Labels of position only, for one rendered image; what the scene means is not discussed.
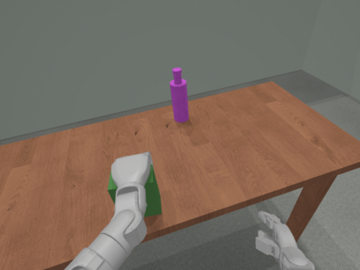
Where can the robot left hand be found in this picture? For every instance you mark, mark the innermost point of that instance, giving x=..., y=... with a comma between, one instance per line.
x=132, y=169

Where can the robot right hand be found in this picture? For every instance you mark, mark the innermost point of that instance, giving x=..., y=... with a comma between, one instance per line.
x=272, y=244

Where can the table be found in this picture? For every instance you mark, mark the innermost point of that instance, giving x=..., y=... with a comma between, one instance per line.
x=237, y=148

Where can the sponge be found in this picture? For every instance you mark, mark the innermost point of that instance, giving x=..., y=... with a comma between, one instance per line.
x=152, y=194

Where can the left robot forearm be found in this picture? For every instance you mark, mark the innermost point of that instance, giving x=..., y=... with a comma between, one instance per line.
x=125, y=231

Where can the right robot forearm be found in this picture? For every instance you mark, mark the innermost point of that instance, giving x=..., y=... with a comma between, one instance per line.
x=292, y=258

